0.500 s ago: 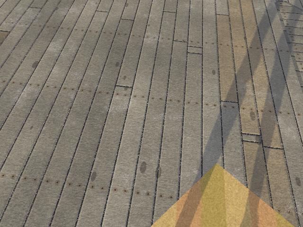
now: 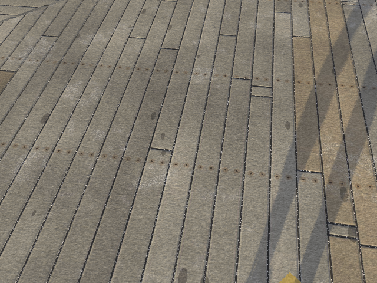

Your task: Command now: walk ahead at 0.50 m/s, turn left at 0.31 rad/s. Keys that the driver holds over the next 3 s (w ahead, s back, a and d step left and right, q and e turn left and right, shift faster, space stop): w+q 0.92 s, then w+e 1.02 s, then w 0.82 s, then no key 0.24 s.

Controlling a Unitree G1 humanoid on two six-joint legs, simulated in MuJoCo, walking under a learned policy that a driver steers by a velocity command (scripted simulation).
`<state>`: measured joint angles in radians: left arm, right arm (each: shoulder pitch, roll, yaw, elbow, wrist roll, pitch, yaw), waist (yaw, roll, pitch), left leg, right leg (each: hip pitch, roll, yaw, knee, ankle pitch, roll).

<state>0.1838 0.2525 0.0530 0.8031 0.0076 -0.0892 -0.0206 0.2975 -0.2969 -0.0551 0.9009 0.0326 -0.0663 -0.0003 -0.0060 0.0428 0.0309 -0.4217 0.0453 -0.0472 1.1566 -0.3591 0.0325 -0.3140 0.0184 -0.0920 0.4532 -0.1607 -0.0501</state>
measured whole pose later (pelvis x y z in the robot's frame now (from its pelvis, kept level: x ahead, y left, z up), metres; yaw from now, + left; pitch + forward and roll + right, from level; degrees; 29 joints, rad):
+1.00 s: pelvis +0.56 +0.12 -0.01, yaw +33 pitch +2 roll -1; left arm 0.13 0.27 0.06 0.76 0.00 -0.11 -0.03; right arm 0.33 -0.29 -0.07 0.76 0.02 -0.03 -0.02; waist -0.02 0.03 0.01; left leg -0.35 -0.05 -0.12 1.16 -0.45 0.03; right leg -0.37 0.04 -0.01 0.50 -0.16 -0.02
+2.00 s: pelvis +1.02 +0.31 +0.00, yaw +3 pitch +1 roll +0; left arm 0.23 0.29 0.07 0.68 -0.01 -0.04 -0.03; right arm 0.20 -0.30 -0.06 0.76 0.01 -0.11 0.00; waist 0.00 0.02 0.06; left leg -0.48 0.09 -0.04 1.16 -0.35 -0.02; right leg -0.34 0.09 0.00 0.49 -0.17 -0.08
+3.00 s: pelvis +1.56 +0.34 -0.01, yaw +0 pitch +2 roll +0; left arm 0.09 0.25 0.03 0.72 0.01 -0.07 -0.03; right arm 0.30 -0.31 -0.04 0.87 0.01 -0.04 0.00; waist -0.03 0.02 0.05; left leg -0.36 0.00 -0.05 1.11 -0.55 -0.03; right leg -0.43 0.02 -0.04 0.49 -0.10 -0.04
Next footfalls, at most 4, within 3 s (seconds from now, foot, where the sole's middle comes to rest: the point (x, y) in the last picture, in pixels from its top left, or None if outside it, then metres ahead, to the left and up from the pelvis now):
0.40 left None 0.36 0.17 -0.77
0.88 right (180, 222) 0.70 0.09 -0.77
1.34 left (96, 210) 0.76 0.42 -0.77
1.84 right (146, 140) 1.11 0.25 -0.77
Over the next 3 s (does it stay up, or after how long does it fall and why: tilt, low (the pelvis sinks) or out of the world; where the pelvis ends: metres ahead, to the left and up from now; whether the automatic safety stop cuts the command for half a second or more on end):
stays up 1.56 0.34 -0.01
